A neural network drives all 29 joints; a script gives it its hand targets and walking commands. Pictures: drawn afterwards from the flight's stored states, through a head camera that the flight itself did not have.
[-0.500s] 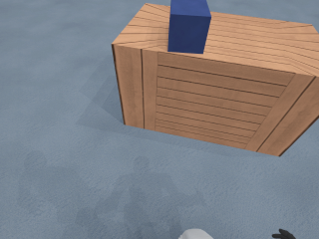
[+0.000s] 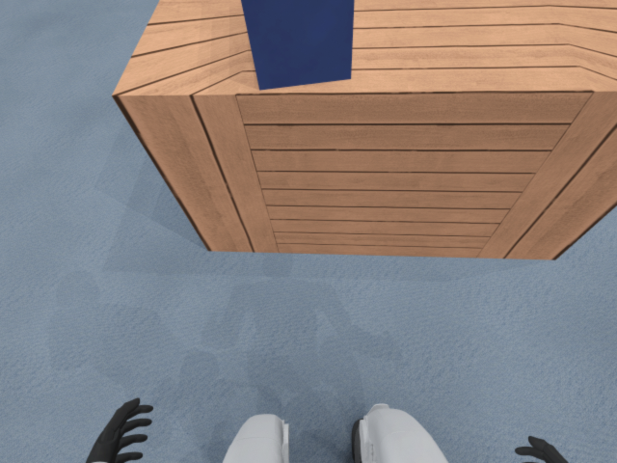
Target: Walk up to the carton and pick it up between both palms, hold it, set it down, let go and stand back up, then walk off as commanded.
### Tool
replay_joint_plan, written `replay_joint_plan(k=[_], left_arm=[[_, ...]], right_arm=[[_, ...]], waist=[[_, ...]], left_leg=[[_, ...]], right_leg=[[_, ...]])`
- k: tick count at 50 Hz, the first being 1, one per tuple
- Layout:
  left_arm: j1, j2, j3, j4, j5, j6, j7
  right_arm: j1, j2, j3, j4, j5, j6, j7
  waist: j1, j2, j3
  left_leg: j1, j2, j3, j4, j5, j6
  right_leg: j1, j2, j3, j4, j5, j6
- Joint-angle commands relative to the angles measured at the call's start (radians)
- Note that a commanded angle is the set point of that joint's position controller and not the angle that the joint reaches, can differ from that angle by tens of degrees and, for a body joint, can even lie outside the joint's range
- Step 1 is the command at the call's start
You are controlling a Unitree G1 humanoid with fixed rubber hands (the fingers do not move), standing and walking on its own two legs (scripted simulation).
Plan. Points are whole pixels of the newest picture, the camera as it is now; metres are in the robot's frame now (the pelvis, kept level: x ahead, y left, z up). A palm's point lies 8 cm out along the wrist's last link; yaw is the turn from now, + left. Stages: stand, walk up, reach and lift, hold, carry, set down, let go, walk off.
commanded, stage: walk up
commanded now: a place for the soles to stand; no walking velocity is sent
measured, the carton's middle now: out of the picture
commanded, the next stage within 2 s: none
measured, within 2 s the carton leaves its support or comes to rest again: neither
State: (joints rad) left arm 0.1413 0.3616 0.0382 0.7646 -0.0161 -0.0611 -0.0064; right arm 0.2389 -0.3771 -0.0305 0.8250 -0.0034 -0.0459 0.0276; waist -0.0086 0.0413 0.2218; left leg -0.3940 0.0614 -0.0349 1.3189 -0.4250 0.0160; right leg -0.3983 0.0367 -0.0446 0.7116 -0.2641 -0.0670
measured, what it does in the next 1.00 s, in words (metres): walks ahead: left foot, then right foot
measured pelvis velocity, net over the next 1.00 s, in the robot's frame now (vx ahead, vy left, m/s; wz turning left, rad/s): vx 0.25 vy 0.08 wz -0.18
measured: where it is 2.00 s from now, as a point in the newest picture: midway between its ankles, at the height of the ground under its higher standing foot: (288, 354)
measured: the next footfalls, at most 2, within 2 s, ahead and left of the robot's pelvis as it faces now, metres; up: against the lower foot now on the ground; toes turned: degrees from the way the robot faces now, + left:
left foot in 0.30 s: +0.26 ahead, +0.20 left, +0.00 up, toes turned +3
right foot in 0.94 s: +0.38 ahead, -0.01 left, +0.00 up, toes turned -12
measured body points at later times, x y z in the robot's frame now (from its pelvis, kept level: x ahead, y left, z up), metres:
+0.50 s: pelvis +0.13 +0.12 +0.00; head +0.12 +0.15 +0.45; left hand +0.22 +0.44 -0.12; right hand +0.19 -0.20 -0.09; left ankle +0.21 +0.20 -0.71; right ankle +0.12 -0.02 -0.63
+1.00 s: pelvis +0.25 +0.08 +0.00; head +0.24 +0.05 +0.45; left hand +0.38 +0.39 -0.08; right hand +0.22 -0.24 -0.13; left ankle +0.22 +0.19 -0.71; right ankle +0.30 -0.04 -0.71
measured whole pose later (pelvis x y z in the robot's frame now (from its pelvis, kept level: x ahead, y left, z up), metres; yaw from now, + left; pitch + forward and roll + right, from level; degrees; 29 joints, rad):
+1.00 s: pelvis +0.25 +0.08 +0.00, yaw -10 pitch -4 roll +0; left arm 0.29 0.38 0.06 0.93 0.02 -0.09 -0.01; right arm 0.34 -0.43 -0.09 0.87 -0.03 0.00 0.06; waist -0.05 0.08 0.07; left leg -0.16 0.08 0.17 0.74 -0.47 0.04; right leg -0.35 -0.02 -0.05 0.67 -0.23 -0.02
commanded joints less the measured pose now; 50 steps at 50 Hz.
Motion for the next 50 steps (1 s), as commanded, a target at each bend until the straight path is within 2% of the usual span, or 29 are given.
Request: replay_joint_plan(k=[1,5,9,11,13,14,15,16,17,18,19,21,23,25,29,30,33,35,38,40,42,43,44,45,46,47,48,49,50], left_arm=[[0.159,0.272,0.086,-0.034,0.005,-0.052,0.030],[0.151,0.305,0.091,-0.036,0.024,-0.078,0.028],[0.109,0.343,0.094,-0.029,0.035,-0.081,0.031],[0.093,0.334,0.085,-0.026,0.035,-0.080,0.028],[0.054,0.307,0.072,-0.040,0.052,-0.073,0.028],[0.124,0.242,0.056,-0.019,0.050,-0.069,0.030],[0.228,0.153,0.031,-0.003,0.034,-0.068,0.031],[0.308,0.259,0.055,0.031,0.025,-0.051,0.037],[0.307,0.325,0.068,0.051,0.039,-0.037,0.041],[0.286,0.351,0.080,0.055,0.046,-0.030,0.037],[0.268,0.372,0.087,0.071,0.037,-0.027,0.033],[0.272,0.339,0.090,0.098,0.017,-0.024,0.022],[0.267,0.314,0.091,0.113,0.013,-0.012,0.009],[0.266,0.287,0.083,0.125,0.014,-0.003,-0.001],[0.247,0.281,0.080,0.126,0.023,-0.001,-0.010],[0.222,0.282,0.080,0.124,0.019,0.002,-0.013],[0.159,0.297,0.085,0.109,0.024,0.002,-0.013],[0.142,0.285,0.082,0.110,0.020,0.000,-0.008],[0.123,0.276,0.077,0.099,0.021,-0.006,-0.005],[0.141,0.274,0.075,0.106,0.019,-0.014,-0.008],[0.140,0.274,0.076,0.095,0.020,-0.023,-0.007],[0.164,0.269,0.076,0.107,0.024,-0.030,-0.005],[0.219,0.260,0.079,0.121,0.021,-0.041,0.000],[0.275,0.278,0.091,0.148,0.026,-0.047,0.008],[0.353,0.320,0.111,0.160,0.034,-0.054,0.021],[0.387,0.382,0.121,0.154,0.043,-0.057,0.034],[0.322,0.411,0.122,0.124,0.039,-0.053,0.042],[0.275,0.426,0.127,0.106,0.029,-0.050,0.049],[0.281,0.429,0.129,0.106,0.024,-0.050,0.051]], right_arm=[[0.076,-0.204,-0.075,-0.077,0.008,0.002,-0.002],[-0.029,-0.192,-0.083,-0.126,-0.005,0.009,0.010],[-0.077,-0.210,-0.106,-0.119,-0.019,-0.001,0.036],[-0.033,-0.233,-0.123,-0.101,-0.030,-0.006,0.044],[0.146,-0.282,-0.144,-0.042,-0.038,-0.014,0.044],[0.222,-0.314,-0.162,-0.018,-0.053,-0.021,0.036],[0.215,-0.352,-0.170,-0.036,-0.063,-0.026,0.023],[0.093,-0.387,-0.174,-0.063,-0.025,-0.022,0.028],[-0.008,-0.400,-0.181,-0.081,-0.007,-0.014,0.029],[-0.026,-0.377,-0.172,-0.088,-0.008,-0.014,0.025],[-0.033,-0.339,-0.160,-0.100,-0.017,-0.016,0.025],[-0.061,-0.293,-0.138,-0.100,-0.017,-0.029,0.018],[-0.039,-0.270,-0.133,-0.064,-0.017,-0.039,0.013],[-0.002,-0.283,-0.132,-0.046,-0.016,-0.044,0.010],[0.036,-0.263,-0.124,-0.047,-0.006,-0.046,0.006],[0.057,-0.280,-0.129,-0.046,-0.016,-0.042,0.008],[0.086,-0.283,-0.127,-0.040,-0.012,-0.037,0.011],[0.120,-0.283,-0.131,-0.027,-0.018,-0.030,0.010],[0.108,-0.293,-0.129,-0.032,-0.026,-0.018,0.017],[0.067,-0.292,-0.129,-0.050,-0.029,-0.008,0.024],[0.075,-0.293,-0.126,-0.047,-0.028,0.002,0.028],[0.044,-0.298,-0.122,-0.044,-0.027,0.006,0.029],[0.024,-0.280,-0.114,-0.061,-0.028,0.012,0.031],[0.025,-0.241,-0.098,-0.071,-0.026,0.015,0.031],[0.058,-0.196,-0.082,-0.071,-0.023,0.019,0.028],[0.086,-0.152,-0.071,-0.075,-0.019,0.026,0.029],[0.111,-0.212,-0.085,-0.063,-0.017,0.043,0.030],[0.088,-0.279,-0.099,-0.055,-0.015,0.051,0.029],[0.057,-0.288,-0.102,-0.045,-0.017,0.046,0.028]], waist=[[0.005,-0.069,-0.320],[0.009,-0.122,-0.225],[0.007,-0.212,-0.177],[-0.028,-0.179,-0.172],[-0.134,-0.131,-0.224],[-0.168,0.072,-0.253],[-0.135,0.364,-0.243],[-0.068,0.312,-0.235],[-0.034,0.247,-0.191],[-0.030,0.208,-0.137],[-0.026,0.143,-0.109],[0.009,0.142,-0.060],[0.007,0.112,-0.059],[0.007,0.132,-0.061],[-0.005,0.083,-0.126],[-0.024,0.104,-0.114],[-0.050,0.061,-0.097],[-0.065,0.050,-0.093],[-0.073,0.075,-0.080],[-0.046,0.126,-0.054],[-0.046,0.108,-0.055],[-0.017,0.099,-0.069],[0.021,0.076,-0.102],[0.055,-0.037,-0.117],[0.087,-0.192,-0.160],[0.084,-0.325,-0.156],[0.051,-0.246,-0.125],[0.052,-0.176,-0.074],[0.060,-0.193,-0.081]], left_leg=[[-0.116,0.063,-0.025,-0.124,0.107,-0.002],[-0.164,0.096,0.014,-0.315,0.159,-0.013],[-0.028,0.117,-0.013,-0.474,0.211,0.007],[0.118,0.086,0.002,-0.533,0.167,0.023],[0.405,0.034,0.007,-0.599,0.057,0.043],[0.511,0.068,-0.114,-0.714,-0.148,0.067],[0.440,0.239,-0.394,-0.978,-0.425,0.085],[0.339,0.374,-0.669,-1.172,-0.661,0.122],[0.276,0.402,-0.700,-1.196,-0.716,0.143],[0.205,0.413,-0.688,-1.194,-0.696,0.154],[0.156,0.364,-0.577,-1.181,-0.588,0.135],[0.039,0.273,-0.348,-1.159,-0.423,0.064],[0.027,0.215,-0.250,-1.162,-0.386,0.045],[0.057,0.194,-0.222,-1.170,-0.335,0.023],[0.256,0.235,-0.193,-1.151,-0.263,0.102],[0.245,0.232,-0.177,-1.171,-0.288,0.080],[0.277,0.281,-0.220,-1.200,-0.303,0.116],[0.344,0.263,-0.183,-1.171,-0.213,0.101],[0.306,0.275,-0.139,-1.141,-0.184,0.160],[0.247,0.240,-0.041,-1.101,-0.149,0.188],[0.218,0.234,-0.022,-1.060,-0.128,0.194],[0.164,0.223,-0.006,-1.010,-0.130,0.185],[0.120,0.188,0.038,-0.933,-0.117,0.158],[0.020,0.138,0.090,-0.796,-0.082,0.132],[-0.112,0.061,0.166,-0.554,-0.078,0.087],[-0.282,-0.044,0.170,-0.301,-0.106,0.029],[-0.331,-0.039,0.038,-0.186,-0.107,0.005],[-0.308,-0.001,-0.034,-0.172,-0.067,0.003],[-0.323,0.019,-0.031,-0.165,-0.063,0.005]], right_leg=[[0.267,-0.252,0.277,-0.252,0.631,-0.146],[0.150,-0.290,0.299,-0.308,0.463,-0.200],[-0.010,-0.280,0.345,-0.266,0.149,-0.184],[-0.109,-0.275,0.365,-0.257,-0.061,-0.157],[-0.284,-0.213,0.289,-0.047,-0.188,-0.097],[-0.365,-0.113,0.215,0.206,-0.129,-0.057],[-0.412,0.076,0.073,0.515,-0.269,0.005],[-0.390,0.056,0.108,0.630,-0.267,0.030],[-0.388,0.001,0.120,0.677,-0.254,0.025],[-0.373,-0.039,0.121,0.671,-0.256,0.023],[-0.344,-0.051,0.127,0.647,-0.216,0.032],[-0.254,-0.073,0.146,0.551,-0.102,0.029],[-0.198,-0.064,0.139,0.498,-0.032,0.027],[-0.198,-0.056,0.146,0.460,0.028,0.031],[-0.269,-0.066,0.159,0.354,0.015,0.054],[-0.274,-0.069,0.158,0.317,0.017,0.061],[-0.286,-0.080,0.163,0.243,-0.006,0.074],[-0.324,-0.076,0.162,0.185,-0.014,0.065],[-0.248,-0.090,0.096,0.079,-0.054,0.077],[-0.171,-0.106,0.037,0.005,-0.053,0.071],[-0.082,-0.107,0.013,-0.079,-0.061,0.055],[0.012,-0.110,0.020,-0.150,-0.012,0.048],[0.124,-0.095,0.004,-0.219,0.039,0.027],[0.257,-0.067,0.012,-0.204,0.056,0.021],[0.397,-0.115,0.170,-0.262,-0.098,-0.007],[0.439,-0.301,0.532,-0.395,-0.364,-0.062],[0.360,-0.441,0.773,-0.535,-0.569,-0.124],[0.284,-0.454,0.758,-0.544,-0.578,-0.167],[0.311,-0.447,0.747,-0.502,-0.406,-0.186]])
